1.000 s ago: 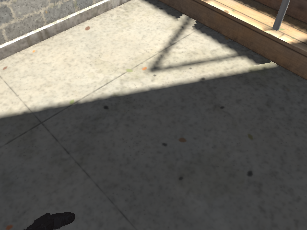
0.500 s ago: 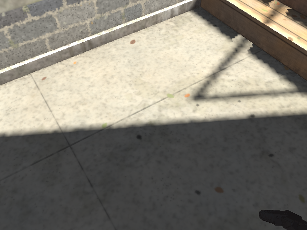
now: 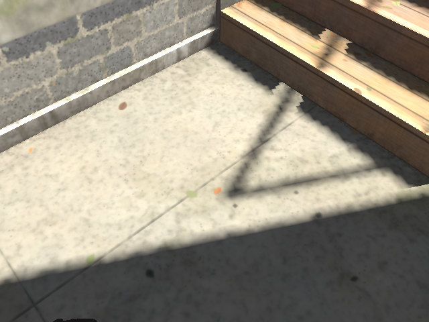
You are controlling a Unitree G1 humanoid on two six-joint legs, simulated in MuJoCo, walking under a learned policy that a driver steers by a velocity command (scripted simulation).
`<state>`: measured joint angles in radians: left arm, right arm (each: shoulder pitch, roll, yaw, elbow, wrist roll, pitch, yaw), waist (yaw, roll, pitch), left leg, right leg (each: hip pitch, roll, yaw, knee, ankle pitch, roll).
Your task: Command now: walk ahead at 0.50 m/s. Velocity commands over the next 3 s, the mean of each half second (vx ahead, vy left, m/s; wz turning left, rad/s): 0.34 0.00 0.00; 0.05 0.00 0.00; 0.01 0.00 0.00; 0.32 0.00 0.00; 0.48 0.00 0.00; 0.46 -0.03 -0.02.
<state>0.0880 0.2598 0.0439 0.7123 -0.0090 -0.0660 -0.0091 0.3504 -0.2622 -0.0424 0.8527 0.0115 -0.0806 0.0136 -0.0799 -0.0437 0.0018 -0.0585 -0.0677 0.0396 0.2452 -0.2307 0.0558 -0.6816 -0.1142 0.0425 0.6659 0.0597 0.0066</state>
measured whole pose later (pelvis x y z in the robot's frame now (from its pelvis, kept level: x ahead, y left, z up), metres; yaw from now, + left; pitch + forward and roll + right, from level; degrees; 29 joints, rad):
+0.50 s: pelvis +0.23 -0.05 +0.00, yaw +0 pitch +2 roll -2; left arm 0.24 0.24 0.04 0.84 0.01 -0.05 0.00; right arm 0.11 -0.26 -0.03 0.79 -0.01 -0.04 -0.01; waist 0.04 0.05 0.02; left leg -0.56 0.07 -0.04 0.66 -0.09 -0.03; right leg -0.17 0.06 -0.06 0.33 -0.19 -0.06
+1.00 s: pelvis +0.29 -0.02 -0.01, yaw +0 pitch +0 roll +0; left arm 0.23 0.24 0.03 1.00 0.01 0.02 0.04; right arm 0.09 -0.21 -0.04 0.90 0.00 0.00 -0.01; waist 0.02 0.01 0.03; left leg -0.35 -0.01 0.01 0.56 -0.20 0.03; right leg -0.12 -0.01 -0.03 0.52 -0.40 0.01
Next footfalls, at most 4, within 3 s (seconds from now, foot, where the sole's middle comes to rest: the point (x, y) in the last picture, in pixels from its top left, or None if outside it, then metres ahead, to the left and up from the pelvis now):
0.14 right None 0.26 -0.15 -0.78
0.56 left None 0.39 0.08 -0.78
2.22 right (246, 240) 0.75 -0.15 -0.78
2.76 left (176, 175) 1.05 0.08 -0.78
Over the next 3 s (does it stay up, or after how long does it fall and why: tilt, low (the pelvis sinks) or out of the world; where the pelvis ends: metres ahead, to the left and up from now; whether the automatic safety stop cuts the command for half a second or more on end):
stays up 0.99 -0.02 0.00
